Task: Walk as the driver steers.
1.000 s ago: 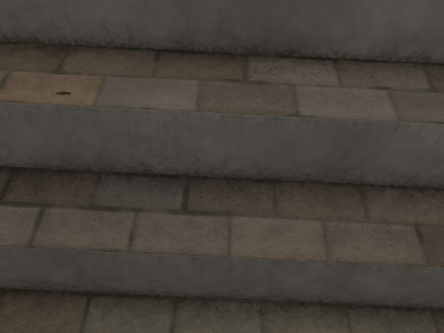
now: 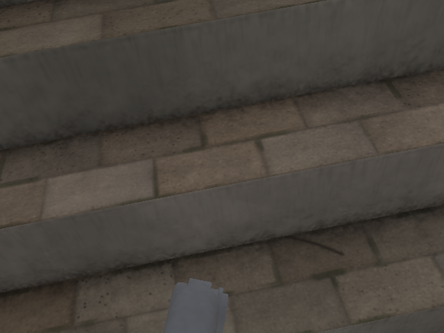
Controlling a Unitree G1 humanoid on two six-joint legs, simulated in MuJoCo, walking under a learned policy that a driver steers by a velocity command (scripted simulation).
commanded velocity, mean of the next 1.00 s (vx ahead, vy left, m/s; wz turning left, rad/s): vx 0.50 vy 0.00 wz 0.53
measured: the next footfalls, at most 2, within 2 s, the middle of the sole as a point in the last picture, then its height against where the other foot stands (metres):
left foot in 0.22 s outside the picture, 0.22 m higher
right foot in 0.56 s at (323, 279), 0.22 m higher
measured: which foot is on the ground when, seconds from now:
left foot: up 0.00-0.20, down 0.22-0.60, up 0.62-1.00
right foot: down 0.00-0.22, up 0.24-0.54, down 0.56-1.00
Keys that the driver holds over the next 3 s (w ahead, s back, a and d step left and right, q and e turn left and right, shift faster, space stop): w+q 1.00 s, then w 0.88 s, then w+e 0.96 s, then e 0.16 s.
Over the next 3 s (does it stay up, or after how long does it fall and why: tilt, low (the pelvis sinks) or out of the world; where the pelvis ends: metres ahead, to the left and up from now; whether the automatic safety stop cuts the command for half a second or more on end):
stays up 1.09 0.59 1.10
